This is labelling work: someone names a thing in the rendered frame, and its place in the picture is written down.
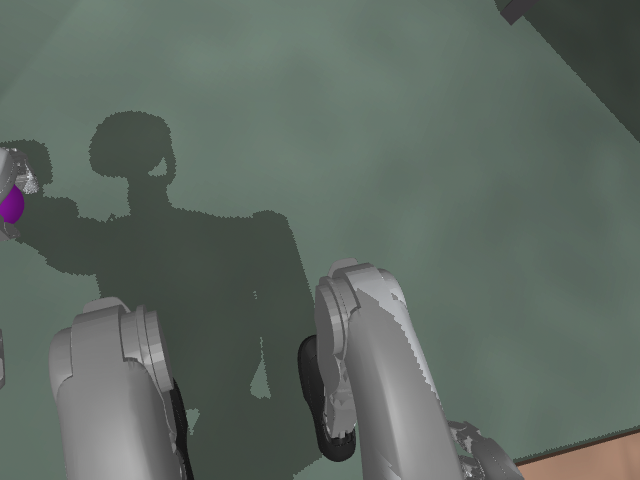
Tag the right robot foot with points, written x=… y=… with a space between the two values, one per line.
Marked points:
x=334 y=449

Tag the right robot hand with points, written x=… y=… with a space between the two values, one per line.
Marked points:
x=489 y=462

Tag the ball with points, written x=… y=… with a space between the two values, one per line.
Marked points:
x=13 y=205

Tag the left robot hand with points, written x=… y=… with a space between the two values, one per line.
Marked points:
x=14 y=169

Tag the left robot foot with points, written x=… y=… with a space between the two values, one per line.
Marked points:
x=181 y=427

